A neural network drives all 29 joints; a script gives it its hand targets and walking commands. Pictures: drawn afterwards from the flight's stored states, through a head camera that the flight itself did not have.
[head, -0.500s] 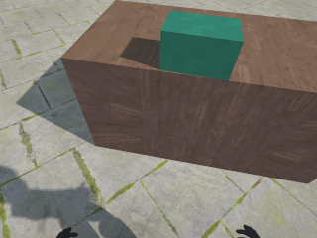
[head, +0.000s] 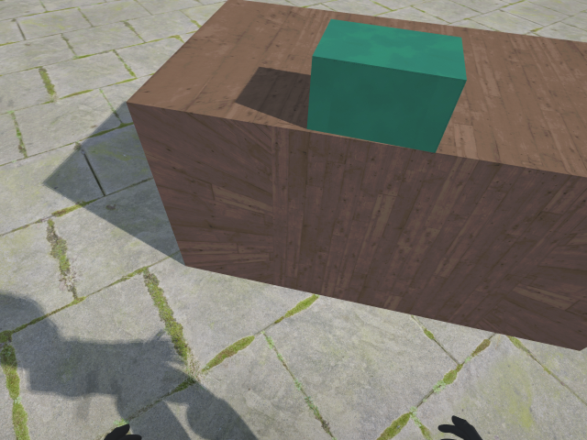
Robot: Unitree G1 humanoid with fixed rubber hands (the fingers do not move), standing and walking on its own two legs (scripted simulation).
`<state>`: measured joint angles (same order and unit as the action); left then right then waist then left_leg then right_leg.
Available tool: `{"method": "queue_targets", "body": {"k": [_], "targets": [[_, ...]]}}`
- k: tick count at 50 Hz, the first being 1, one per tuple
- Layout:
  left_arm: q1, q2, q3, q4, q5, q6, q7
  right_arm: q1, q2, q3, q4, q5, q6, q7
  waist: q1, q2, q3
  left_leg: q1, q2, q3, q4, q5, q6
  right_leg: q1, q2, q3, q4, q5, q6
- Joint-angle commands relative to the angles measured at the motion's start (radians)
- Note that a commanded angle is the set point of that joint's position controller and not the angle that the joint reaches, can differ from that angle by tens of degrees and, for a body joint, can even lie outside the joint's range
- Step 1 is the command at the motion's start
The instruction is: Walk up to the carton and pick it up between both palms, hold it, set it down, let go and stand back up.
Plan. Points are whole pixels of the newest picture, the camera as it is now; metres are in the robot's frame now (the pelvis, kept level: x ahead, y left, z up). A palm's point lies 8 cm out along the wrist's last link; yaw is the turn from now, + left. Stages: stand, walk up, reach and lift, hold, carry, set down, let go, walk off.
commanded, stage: stand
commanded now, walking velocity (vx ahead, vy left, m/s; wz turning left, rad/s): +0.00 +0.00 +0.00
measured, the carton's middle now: (382, 84) +0.82 -0.17 +0.07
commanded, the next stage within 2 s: walk up in 1.86 s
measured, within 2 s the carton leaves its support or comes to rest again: neither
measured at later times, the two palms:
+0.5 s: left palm out of the picture +0.06 +0.27 -0.11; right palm out of the picture +0.11 -0.25 -0.10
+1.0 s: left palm out of the picture +0.05 +0.28 -0.11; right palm out of the picture +0.11 -0.25 -0.10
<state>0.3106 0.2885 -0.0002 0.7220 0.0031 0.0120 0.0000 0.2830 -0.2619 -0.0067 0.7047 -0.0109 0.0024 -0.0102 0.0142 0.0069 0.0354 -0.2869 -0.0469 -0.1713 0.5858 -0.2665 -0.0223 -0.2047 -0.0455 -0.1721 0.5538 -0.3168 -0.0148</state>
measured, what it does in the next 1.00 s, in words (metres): stands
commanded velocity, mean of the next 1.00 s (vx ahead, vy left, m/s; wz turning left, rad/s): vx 0.00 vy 0.00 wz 0.00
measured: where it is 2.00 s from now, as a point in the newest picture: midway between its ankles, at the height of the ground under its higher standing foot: outside the picture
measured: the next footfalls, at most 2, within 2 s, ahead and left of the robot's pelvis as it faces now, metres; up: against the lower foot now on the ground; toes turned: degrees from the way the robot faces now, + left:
none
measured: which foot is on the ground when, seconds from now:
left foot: down 0.00-1.00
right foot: down 0.00-1.00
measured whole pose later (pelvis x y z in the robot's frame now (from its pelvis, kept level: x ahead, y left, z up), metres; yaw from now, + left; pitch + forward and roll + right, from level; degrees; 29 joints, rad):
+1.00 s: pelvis +0.00 +0.00 +0.00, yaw +2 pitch -2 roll -1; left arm 0.33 0.30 0.00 0.72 0.01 0.02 0.00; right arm 0.28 -0.27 -0.01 0.69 -0.01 0.01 -0.01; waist 0.02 0.01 0.04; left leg -0.30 -0.07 -0.20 0.61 -0.27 -0.02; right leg -0.21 -0.06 -0.20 0.58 -0.33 -0.01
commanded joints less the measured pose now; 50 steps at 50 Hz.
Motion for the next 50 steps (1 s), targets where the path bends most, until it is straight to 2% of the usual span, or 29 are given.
{"method": "queue_targets", "body": {"k": [1,50], "targets": [[0.025,0.141,0.037,-0.069,0.0,-0.013,0.004,0.007,-0.132,-0.041,-0.077,0.0,-0.016,-0.004,0.0,0.012,-0.009,-0.042,0.065,-0.068,-0.09,0.161,0.047,0.01,-0.11,0.13,-0.137,0.029,-0.041],[0.051,0.158,0.042,-0.068,0.003,-0.004,0.004,-0.004,-0.146,-0.046,-0.092,0.001,-0.012,-0.004,0.006,0.017,-0.006,-0.081,0.048,-0.099,-0.078,0.146,0.056,0.03,-0.12,0.109,-0.115,0.018,-0.049]]}}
